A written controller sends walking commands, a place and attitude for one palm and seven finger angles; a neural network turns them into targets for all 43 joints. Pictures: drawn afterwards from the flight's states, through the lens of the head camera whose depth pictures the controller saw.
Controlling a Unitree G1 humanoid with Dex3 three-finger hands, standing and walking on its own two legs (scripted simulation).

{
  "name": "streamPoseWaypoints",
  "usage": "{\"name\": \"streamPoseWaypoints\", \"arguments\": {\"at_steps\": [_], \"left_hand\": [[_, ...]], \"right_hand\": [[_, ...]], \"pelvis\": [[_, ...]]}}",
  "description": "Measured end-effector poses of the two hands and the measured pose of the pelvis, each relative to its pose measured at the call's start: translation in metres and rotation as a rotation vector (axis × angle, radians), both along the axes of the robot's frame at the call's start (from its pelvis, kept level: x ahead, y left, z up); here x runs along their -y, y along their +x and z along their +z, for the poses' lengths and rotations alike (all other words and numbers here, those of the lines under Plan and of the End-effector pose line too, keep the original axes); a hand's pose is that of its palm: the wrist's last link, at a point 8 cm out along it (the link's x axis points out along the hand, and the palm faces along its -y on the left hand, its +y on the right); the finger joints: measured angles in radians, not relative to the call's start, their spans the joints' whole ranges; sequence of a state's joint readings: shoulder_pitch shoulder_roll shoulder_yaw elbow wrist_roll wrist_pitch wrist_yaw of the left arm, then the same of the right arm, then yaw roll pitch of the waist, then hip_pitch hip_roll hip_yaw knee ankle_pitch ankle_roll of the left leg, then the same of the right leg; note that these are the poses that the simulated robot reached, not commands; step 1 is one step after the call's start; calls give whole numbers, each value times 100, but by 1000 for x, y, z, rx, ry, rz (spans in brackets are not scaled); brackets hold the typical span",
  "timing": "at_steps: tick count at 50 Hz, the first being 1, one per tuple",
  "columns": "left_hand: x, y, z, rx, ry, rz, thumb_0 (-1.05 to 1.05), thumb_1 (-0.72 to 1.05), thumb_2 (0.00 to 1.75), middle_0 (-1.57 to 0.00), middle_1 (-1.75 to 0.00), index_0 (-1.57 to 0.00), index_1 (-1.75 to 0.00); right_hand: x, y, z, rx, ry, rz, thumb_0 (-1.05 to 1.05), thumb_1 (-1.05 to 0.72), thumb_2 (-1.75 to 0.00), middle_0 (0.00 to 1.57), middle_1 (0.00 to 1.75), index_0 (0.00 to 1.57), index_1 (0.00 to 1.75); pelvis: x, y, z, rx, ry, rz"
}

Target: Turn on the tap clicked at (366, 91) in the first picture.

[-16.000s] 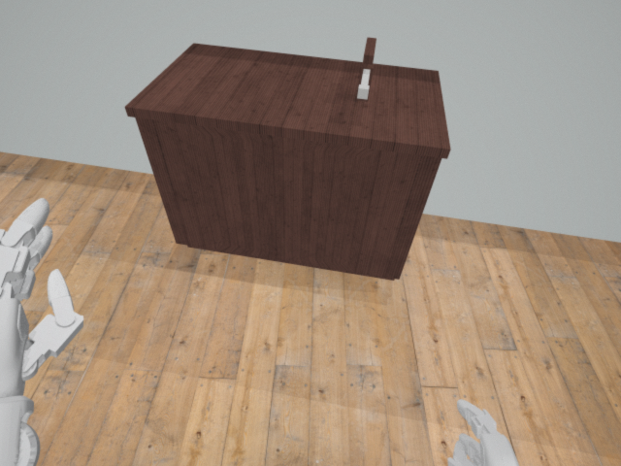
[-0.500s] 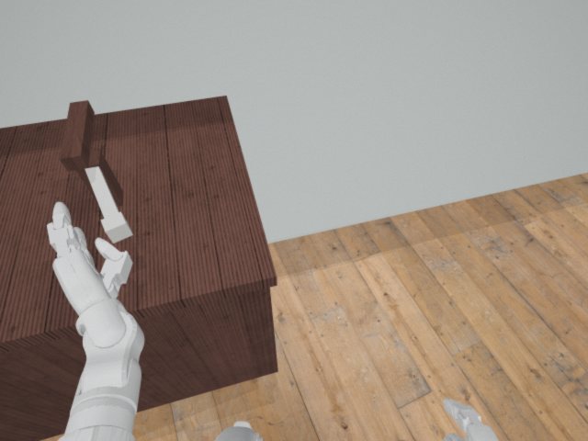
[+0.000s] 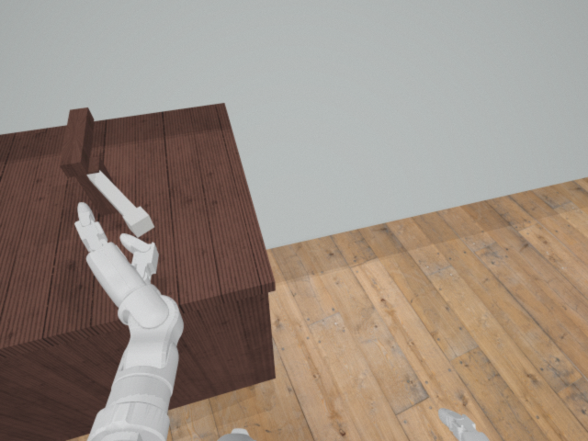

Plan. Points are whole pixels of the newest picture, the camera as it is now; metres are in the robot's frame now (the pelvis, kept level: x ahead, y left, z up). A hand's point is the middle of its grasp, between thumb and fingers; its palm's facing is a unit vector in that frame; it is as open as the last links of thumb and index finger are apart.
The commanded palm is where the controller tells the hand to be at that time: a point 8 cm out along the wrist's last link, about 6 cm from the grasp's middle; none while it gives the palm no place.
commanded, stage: push the lever round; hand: left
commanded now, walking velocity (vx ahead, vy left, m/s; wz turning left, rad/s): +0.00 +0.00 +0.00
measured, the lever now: (138, 221) +0.40 +0.24 +0.07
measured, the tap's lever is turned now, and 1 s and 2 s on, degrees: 30 60 75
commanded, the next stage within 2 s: lift the hand up off the lever in 1.32 s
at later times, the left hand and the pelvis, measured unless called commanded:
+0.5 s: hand (181, 228) +0.40 +0.19 +0.05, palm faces +0.77 -0.64 -0.09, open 7.7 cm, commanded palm +0.35 +0.20 +0.06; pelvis +0.00 +0.00 +0.00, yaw +0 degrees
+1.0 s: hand (196, 211) +0.44 +0.17 +0.05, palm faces +0.81 -0.58 -0.12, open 7.8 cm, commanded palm +0.39 +0.18 +0.06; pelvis +0.00 -0.01 -0.01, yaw +1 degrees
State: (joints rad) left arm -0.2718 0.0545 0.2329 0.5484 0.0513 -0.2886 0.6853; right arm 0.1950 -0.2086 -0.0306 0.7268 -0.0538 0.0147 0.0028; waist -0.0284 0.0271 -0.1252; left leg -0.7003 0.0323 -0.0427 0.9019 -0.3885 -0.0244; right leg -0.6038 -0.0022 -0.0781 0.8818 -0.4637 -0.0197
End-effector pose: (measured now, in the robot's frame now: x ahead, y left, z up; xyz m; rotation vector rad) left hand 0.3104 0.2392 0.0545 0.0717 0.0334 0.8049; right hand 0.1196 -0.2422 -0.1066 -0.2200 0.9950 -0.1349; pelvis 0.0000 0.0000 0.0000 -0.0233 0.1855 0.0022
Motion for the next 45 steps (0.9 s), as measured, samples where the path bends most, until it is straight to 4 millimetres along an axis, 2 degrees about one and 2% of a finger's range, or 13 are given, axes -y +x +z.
{"name": "streamPoseWaypoints", "arguments": {"at_steps": [16,26,45], "left_hand": [[25,24,2,-18,-19,46,3,93,91,-15,-15,-15,-15],[36,37,3,-45,-26,82,2,93,91,-15,-15,-15,-15],[49,67,-1,-91,-45,149,2,92,91,-15,-15,-15,-15]], "right_hand": [[-6,-2,-7,-41,14,19,1,-90,-90,20,30,20,30],[-7,-12,-14,-81,30,22,1,-90,-90,20,30,20,30],[5,-36,-24,-157,25,14,1,-90,-90,20,30,20,30]], "pelvis": [[-1,0,-2,-18,-3,6],[1,1,-3,-33,-3,7],[7,1,-9,-80,-6,14]]}}
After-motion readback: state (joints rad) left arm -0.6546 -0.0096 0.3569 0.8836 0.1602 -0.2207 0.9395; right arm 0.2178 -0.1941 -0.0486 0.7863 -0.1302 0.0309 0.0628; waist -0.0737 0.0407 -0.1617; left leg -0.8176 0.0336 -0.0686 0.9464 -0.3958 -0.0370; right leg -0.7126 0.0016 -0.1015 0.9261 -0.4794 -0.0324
